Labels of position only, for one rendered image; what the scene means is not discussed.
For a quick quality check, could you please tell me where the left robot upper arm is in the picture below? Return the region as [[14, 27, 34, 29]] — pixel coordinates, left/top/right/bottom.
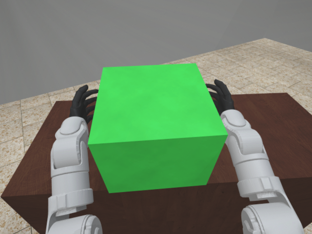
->
[[48, 214, 103, 234]]

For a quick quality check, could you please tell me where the pedestal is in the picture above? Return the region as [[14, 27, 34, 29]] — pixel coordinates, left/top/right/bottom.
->
[[0, 93, 312, 234]]

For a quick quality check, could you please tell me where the right robot hand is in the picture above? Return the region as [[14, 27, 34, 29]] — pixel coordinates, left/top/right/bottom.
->
[[206, 79, 235, 116]]

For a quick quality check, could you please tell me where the carton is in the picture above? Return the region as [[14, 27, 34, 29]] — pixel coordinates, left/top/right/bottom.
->
[[88, 63, 228, 193]]

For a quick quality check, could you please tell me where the right robot upper arm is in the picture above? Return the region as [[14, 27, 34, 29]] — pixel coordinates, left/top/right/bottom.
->
[[241, 202, 303, 234]]

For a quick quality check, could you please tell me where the robot left forearm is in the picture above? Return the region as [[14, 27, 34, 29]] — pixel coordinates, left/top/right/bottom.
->
[[45, 117, 94, 234]]

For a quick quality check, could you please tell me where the robot right forearm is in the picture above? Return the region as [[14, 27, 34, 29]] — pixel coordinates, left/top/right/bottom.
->
[[220, 109, 305, 234]]

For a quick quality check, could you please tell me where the left robot hand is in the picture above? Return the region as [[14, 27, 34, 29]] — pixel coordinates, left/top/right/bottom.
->
[[69, 85, 98, 124]]

